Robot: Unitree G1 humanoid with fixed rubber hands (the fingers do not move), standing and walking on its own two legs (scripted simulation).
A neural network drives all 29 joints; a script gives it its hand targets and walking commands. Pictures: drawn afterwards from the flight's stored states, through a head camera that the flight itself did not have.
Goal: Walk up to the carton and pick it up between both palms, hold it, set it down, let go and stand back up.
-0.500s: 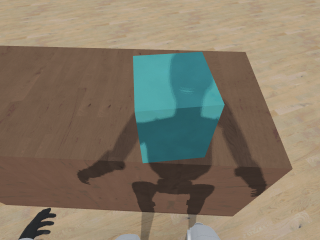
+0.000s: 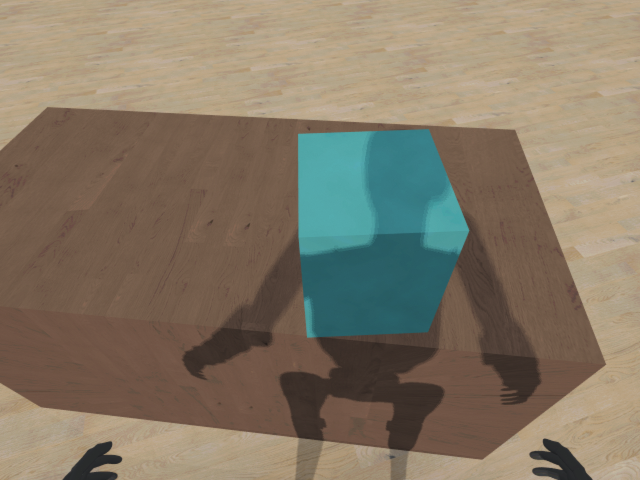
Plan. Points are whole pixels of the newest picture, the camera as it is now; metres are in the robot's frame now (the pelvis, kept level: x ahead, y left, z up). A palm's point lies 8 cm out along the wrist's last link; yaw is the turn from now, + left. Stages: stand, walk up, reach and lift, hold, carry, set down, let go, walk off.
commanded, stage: walk up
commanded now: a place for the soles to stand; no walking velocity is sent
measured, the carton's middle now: (365, 237) +0.46 -0.03 +0.01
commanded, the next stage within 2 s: reach and lift in 2.00 s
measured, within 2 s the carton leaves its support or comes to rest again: neither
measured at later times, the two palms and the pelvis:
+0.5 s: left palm out of the picture +0.10 +0.27 -0.10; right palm out of the picture +0.07 -0.38 -0.09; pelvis -0.02 -0.04 +0.00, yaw +0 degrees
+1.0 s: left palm out of the picture +0.05 +0.24 -0.11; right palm out of the picture +0.07 -0.40 -0.08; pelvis -0.03 -0.07 +0.00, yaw -2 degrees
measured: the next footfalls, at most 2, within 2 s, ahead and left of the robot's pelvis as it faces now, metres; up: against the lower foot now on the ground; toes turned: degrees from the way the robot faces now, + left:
right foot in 0.84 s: +0.00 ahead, -0.18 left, +0.00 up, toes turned -1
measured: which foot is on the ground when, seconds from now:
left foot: down 0.00-1.00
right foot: down 0.00-0.60, up 0.62-0.82, down 0.84-1.00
